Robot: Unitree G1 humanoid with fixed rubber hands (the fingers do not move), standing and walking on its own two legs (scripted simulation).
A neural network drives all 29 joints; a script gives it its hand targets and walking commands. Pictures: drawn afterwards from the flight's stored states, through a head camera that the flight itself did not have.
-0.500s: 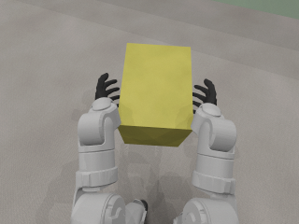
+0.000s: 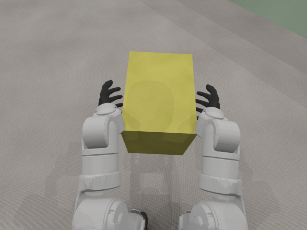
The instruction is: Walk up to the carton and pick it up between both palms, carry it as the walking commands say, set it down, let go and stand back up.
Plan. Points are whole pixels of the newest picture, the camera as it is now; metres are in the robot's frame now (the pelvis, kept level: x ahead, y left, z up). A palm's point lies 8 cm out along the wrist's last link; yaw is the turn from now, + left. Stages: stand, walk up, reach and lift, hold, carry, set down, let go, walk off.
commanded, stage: carry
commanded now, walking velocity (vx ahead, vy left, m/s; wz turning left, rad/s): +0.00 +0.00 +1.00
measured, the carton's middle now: (157, 107) +0.44 +0.01 +0.02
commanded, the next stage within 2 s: none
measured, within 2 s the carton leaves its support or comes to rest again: neither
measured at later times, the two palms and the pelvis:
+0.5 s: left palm out of the picture +0.22 +0.31 +0.11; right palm (120, 119) +0.33 +0.09 +0.11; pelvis -0.04 +0.02 +0.01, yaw +28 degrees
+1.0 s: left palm out of the picture +0.16 +0.28 +0.14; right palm (129, 141) +0.27 +0.06 +0.13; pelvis -0.08 +0.00 +0.01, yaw +32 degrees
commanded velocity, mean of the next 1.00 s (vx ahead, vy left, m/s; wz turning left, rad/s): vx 0.00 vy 0.00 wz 0.28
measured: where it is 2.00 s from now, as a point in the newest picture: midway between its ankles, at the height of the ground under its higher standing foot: outside the picture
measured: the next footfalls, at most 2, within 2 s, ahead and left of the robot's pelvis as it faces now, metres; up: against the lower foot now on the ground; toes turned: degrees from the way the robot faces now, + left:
right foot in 0.12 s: +0.05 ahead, -0.14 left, +0.00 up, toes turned +4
left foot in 0.40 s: -0.02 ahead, +0.16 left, +0.00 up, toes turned +35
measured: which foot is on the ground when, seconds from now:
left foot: down 0.00-0.12, up 0.14-0.38, down 0.40-1.00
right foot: up 0.00-0.10, down 0.12-0.40, up 0.42-0.70, down 0.72-1.00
